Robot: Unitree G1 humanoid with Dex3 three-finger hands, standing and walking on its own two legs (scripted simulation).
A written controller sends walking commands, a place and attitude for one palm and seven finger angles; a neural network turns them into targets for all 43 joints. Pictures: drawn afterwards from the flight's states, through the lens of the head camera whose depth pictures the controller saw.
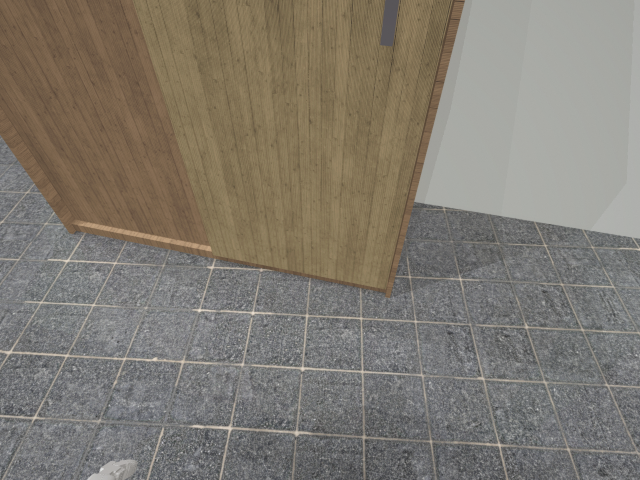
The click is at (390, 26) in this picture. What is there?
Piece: wardrobe's sliding door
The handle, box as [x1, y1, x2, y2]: [380, 0, 398, 45]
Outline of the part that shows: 398,0 385,0 380,44 392,44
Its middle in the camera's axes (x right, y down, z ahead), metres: +0.13 -0.46 +0.71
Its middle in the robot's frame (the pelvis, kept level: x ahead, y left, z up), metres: +0.87 -0.08 +0.26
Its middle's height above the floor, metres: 1.03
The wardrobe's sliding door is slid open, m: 0.00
